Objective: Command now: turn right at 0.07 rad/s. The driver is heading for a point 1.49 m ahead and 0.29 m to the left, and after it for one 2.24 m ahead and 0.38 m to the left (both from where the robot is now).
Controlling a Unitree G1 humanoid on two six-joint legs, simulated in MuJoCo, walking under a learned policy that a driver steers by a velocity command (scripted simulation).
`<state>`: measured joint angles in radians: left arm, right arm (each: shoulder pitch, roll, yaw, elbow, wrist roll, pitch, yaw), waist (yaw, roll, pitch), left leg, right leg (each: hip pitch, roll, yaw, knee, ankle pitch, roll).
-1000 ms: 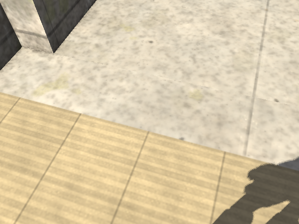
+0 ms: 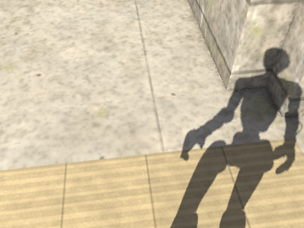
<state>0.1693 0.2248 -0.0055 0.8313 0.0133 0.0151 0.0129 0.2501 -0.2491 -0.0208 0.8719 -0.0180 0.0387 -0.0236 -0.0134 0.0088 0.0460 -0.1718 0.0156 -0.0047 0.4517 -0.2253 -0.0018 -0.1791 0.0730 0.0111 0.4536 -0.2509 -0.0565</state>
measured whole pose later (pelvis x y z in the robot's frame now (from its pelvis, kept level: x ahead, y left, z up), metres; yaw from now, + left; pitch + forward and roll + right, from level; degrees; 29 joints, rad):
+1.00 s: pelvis +0.14 -0.03 +0.01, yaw +0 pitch +1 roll +0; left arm 0.50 0.16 0.00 1.12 0.02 -0.10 0.01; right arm 0.13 -0.23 -0.04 0.99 -0.03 -0.04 0.04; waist 0.03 0.03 0.01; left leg -0.61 0.06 0.05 0.97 -0.17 0.04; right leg 0.05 0.06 -0.04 0.20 -0.27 -0.08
